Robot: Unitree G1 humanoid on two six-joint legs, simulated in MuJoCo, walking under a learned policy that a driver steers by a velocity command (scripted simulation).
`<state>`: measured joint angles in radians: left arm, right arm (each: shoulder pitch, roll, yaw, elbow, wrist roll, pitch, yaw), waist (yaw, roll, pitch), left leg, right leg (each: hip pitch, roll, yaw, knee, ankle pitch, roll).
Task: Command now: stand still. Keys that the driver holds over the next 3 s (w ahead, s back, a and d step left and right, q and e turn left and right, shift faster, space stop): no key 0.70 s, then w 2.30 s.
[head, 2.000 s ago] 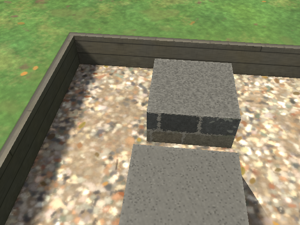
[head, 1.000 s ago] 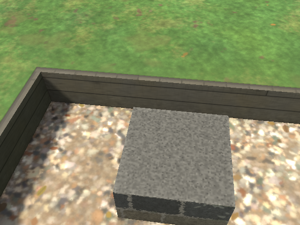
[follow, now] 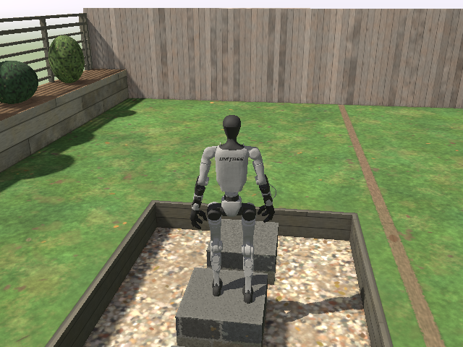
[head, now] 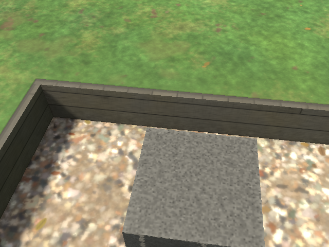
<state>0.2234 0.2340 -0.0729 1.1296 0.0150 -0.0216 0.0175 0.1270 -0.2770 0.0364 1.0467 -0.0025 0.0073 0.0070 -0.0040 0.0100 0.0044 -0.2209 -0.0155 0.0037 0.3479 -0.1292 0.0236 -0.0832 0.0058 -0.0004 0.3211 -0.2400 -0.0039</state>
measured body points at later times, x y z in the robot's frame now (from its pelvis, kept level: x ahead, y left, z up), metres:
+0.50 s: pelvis +0.00 +0.00 +0.00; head +0.01 +0.00 +0.45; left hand +0.00 +0.24 -0.16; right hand +0.07 -0.26 -0.15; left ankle +0.03 +0.11 -0.75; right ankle -0.04 -0.12 -0.75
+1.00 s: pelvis +0.06 +0.01 -0.01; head +0.04 +0.02 +0.44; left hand +0.00 +0.26 -0.17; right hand +0.08 -0.25 -0.15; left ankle +0.03 +0.10 -0.75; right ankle -0.04 -0.12 -0.75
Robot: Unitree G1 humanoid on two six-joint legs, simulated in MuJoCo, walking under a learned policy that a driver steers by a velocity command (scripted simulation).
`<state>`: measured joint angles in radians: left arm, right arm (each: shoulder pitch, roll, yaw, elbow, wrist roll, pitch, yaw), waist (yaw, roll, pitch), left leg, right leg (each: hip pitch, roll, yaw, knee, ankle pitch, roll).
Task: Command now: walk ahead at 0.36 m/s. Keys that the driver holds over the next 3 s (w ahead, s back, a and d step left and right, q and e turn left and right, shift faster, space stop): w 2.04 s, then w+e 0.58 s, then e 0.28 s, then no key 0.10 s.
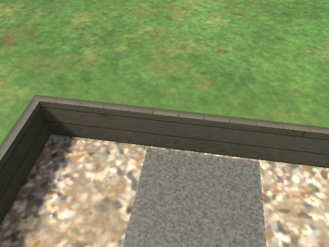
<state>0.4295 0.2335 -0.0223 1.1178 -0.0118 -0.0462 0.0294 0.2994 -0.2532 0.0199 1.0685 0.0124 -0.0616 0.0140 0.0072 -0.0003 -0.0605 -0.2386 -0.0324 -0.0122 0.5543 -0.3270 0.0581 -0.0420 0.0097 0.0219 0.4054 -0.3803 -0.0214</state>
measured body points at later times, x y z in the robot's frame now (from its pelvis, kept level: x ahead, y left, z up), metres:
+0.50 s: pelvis +0.20 -0.02 -0.03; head +0.18 -0.01 +0.42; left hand +0.12 +0.22 -0.18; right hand +0.33 -0.27 -0.14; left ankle +0.20 +0.11 -0.64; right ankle +0.12 -0.10 -0.73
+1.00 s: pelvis +0.55 +0.03 +0.01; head +0.56 +0.03 +0.46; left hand +0.72 +0.28 -0.10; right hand +0.50 -0.22 -0.14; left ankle +0.59 +0.10 -0.73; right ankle +0.58 -0.11 -0.58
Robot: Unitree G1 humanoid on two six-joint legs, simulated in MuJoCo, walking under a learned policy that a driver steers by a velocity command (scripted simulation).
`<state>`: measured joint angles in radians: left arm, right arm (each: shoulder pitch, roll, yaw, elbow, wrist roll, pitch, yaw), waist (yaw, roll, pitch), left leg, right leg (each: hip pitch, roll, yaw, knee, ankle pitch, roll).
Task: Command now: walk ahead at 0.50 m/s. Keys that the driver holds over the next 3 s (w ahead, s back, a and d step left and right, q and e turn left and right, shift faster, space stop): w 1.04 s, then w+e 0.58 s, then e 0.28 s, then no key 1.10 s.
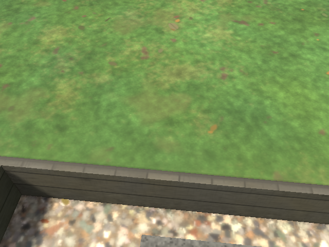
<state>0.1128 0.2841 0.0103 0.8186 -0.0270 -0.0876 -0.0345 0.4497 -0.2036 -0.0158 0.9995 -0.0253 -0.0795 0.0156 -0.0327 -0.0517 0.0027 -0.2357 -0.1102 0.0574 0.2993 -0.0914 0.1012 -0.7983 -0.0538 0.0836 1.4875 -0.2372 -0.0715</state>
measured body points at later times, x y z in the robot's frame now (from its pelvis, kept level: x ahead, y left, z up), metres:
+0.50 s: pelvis +0.32 -0.09 +0.00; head +0.33 -0.10 +0.45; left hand +0.41 +0.17 -0.12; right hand +0.36 -0.36 -0.15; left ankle +0.21 +0.07 -0.62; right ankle +0.36 -0.15 -0.74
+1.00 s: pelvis +0.62 -0.06 -0.03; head +0.65 -0.08 +0.42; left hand +0.47 +0.20 -0.14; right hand +0.86 -0.28 -0.12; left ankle +0.92 +0.08 -0.67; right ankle +0.36 -0.15 -0.74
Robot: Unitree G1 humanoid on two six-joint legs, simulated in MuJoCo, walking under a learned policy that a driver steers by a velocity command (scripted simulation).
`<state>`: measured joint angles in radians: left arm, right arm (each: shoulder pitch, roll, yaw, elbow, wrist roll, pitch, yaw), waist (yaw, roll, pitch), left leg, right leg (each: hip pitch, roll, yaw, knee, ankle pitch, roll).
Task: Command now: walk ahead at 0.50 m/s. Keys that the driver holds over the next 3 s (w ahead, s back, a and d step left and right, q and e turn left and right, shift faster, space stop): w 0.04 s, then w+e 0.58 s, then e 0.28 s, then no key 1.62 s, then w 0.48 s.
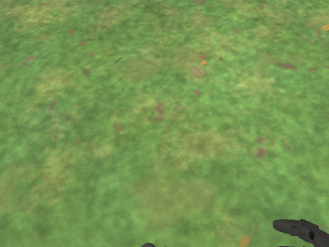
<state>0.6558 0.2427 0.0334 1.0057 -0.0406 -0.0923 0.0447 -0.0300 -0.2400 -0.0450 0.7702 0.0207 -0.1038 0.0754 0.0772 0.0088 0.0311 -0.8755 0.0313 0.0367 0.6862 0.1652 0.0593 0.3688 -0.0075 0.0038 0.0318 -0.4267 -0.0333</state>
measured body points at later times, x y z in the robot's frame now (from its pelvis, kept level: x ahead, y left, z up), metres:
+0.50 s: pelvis +0.34 +0.05 +0.04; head +0.35 +0.04 +0.49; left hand +0.52 +0.28 -0.07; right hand +0.34 -0.20 -0.11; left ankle +0.33 +0.13 -0.71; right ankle +0.48 -0.12 -0.60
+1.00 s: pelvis +0.57 -0.04 +0.03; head +0.61 -0.08 +0.48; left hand +0.81 +0.16 -0.06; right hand +0.62 -0.37 -0.07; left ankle +0.70 +0.09 -0.64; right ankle +0.57 -0.13 -0.71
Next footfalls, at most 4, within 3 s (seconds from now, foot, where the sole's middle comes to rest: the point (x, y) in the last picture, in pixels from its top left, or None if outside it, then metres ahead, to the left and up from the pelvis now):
0.08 left None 0.37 0.14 -0.74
0.72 right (232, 213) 0.61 -0.16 -0.75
1.18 left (186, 174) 0.78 0.03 -0.75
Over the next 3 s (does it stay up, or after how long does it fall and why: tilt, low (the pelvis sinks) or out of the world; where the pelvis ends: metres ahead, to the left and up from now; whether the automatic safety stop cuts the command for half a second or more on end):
stays up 0.74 -0.12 0.02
